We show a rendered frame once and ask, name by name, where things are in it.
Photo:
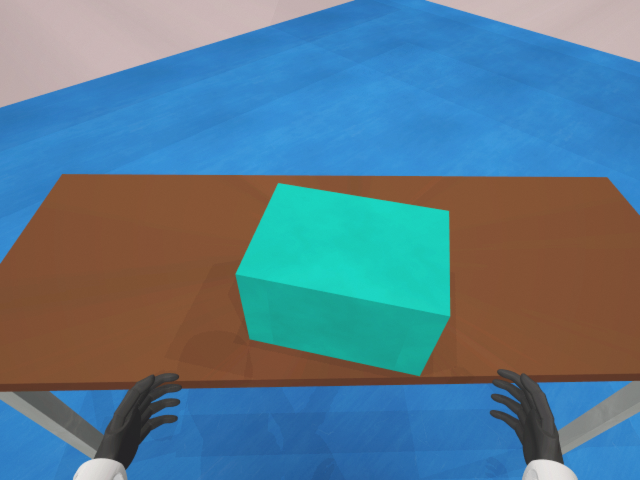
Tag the robot right hand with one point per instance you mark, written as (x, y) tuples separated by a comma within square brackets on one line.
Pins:
[(535, 428)]

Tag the left robot forearm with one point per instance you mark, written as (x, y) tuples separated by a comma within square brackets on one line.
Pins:
[(101, 469)]

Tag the right robot forearm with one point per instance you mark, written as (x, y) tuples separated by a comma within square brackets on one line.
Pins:
[(548, 470)]

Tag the table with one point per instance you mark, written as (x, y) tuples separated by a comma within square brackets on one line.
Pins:
[(120, 276)]

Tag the carton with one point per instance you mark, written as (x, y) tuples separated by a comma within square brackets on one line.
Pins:
[(349, 277)]

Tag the robot left hand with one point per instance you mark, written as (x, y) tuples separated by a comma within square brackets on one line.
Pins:
[(131, 424)]

